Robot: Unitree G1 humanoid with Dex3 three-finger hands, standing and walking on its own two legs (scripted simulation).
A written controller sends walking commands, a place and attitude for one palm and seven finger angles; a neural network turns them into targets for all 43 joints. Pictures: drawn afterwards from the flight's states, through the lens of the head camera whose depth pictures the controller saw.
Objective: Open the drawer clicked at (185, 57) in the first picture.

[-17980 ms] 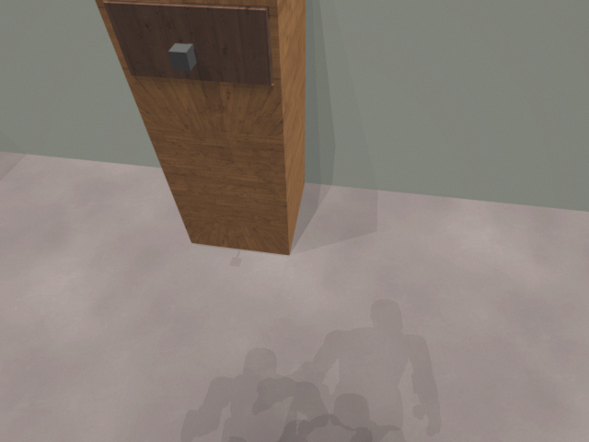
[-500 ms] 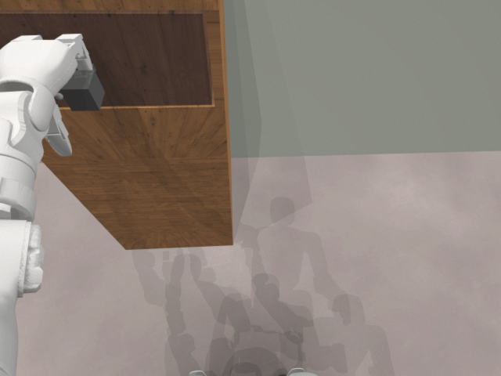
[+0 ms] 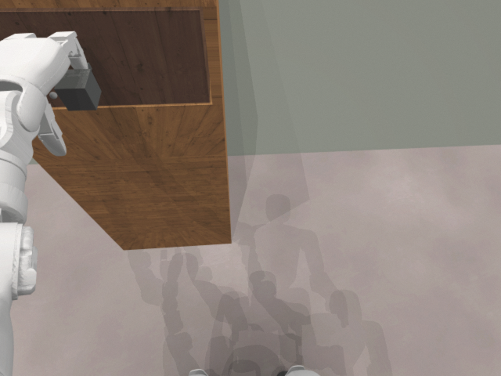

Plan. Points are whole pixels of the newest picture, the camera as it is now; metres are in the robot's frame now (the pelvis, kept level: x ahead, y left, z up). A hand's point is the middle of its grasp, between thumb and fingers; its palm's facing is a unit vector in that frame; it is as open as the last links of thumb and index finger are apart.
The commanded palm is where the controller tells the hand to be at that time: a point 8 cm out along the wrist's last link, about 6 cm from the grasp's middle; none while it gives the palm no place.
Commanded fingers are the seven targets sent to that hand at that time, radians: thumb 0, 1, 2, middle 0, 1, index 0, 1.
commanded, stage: lift the fingers back up to retry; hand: left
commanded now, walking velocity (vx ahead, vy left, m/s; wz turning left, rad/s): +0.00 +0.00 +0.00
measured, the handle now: (82, 81) +0.56 +0.25 +0.12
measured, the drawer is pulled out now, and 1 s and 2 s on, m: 0.00 0.00 0.00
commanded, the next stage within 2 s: re-aim the fingers above the handle in 0.66 s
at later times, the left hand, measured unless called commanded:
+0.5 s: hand (24, 60) +0.51 +0.27 +0.20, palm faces -0.03 +0.00 -1.00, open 13.9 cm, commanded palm +0.49 +0.28 +0.25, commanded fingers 0.00 -0.50 0.30 -0.30 -1.20 -0.30 -1.20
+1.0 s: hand (34, 58) +0.51 +0.26 +0.20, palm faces +0.00 -0.02 -1.00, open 13.9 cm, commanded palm +0.50 +0.27 +0.25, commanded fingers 0.00 -0.50 0.30 -0.30 -1.20 -0.30 -1.20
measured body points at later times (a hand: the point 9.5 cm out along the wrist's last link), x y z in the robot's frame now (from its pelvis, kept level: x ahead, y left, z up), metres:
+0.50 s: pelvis +0.01 +0.00 +0.01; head +0.08 -0.01 +0.46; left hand +0.50 +0.27 +0.25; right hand +0.05 -0.27 -0.13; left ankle -0.01 +0.10 -0.71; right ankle -0.01 -0.14 -0.71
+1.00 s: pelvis +0.01 -0.01 +0.01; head +0.09 -0.01 +0.45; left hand +0.51 +0.26 +0.25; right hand +0.05 -0.29 -0.12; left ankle -0.01 +0.10 -0.71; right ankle -0.01 -0.14 -0.71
